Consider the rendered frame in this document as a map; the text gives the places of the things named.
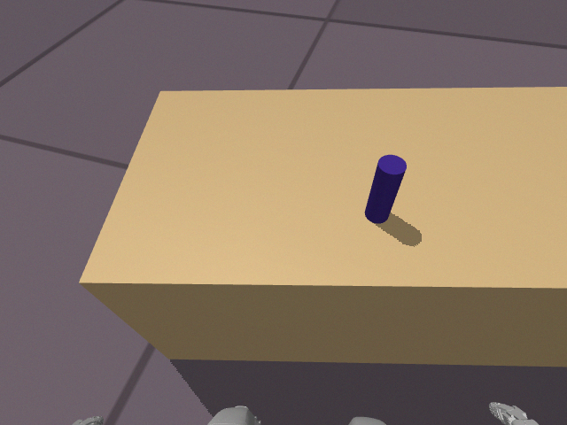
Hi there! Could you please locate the right robot hand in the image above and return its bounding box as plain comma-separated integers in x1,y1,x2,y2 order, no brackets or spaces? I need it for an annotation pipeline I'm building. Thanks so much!
489,402,539,425

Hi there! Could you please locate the can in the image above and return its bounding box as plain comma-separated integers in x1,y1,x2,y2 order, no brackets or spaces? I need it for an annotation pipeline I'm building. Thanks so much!
365,155,407,223

